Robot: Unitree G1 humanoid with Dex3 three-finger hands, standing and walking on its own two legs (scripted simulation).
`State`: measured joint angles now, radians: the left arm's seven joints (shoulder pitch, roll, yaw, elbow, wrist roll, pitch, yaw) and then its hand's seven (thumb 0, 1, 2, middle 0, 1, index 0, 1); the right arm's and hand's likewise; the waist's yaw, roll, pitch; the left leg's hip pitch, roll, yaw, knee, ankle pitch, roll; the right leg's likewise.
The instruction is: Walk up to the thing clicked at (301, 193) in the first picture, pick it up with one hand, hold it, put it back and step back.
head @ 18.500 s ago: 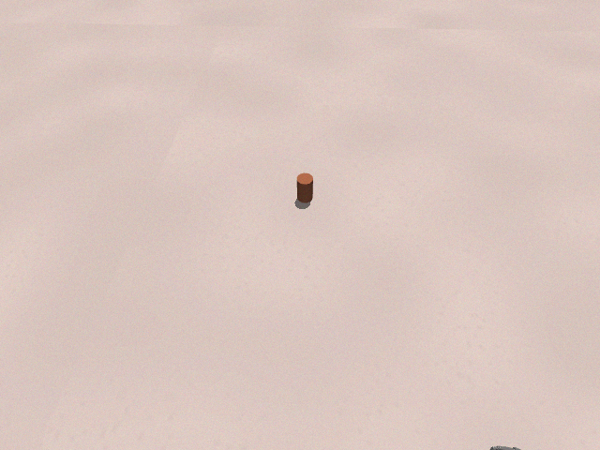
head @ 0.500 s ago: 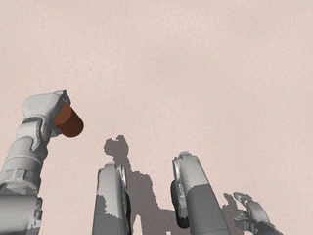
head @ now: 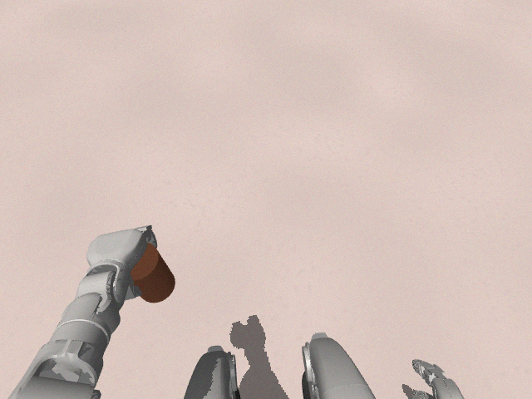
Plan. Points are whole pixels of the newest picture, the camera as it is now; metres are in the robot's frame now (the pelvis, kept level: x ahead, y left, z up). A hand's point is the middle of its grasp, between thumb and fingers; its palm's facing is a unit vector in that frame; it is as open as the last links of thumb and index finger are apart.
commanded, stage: lift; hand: left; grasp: from above
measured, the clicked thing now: (148, 273) +0.36 +0.22 -0.14
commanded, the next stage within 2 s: hold in 0.40 s
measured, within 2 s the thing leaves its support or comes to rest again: neither
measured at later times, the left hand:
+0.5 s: hand (120, 249) +0.36 +0.22 +0.00, palm faces -0.44 -0.08 -0.89, open 10.4 cm
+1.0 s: hand (109, 234) +0.36 +0.22 +0.04, palm faces -0.45 -0.05 -0.89, open 10.3 cm
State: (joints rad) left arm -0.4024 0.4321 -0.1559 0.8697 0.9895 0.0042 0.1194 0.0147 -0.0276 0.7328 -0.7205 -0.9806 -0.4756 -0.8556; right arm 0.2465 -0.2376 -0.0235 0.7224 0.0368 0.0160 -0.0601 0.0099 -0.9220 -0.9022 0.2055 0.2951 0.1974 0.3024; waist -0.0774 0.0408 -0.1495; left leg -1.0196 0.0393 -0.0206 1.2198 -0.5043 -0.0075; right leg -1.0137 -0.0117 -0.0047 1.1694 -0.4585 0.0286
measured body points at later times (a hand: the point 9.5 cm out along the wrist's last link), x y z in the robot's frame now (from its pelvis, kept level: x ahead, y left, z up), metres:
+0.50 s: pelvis +0.03 +0.00 +0.07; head +0.08 -0.01 +0.52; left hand +0.37 +0.22 +0.05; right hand +0.12 -0.27 -0.06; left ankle +0.04 +0.12 -0.64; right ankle +0.06 -0.14 -0.64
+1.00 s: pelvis +0.05 +0.00 +0.09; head +0.07 -0.01 +0.54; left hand +0.38 +0.22 +0.09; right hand +0.16 -0.26 -0.03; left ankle +0.04 +0.12 -0.64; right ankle +0.06 -0.14 -0.64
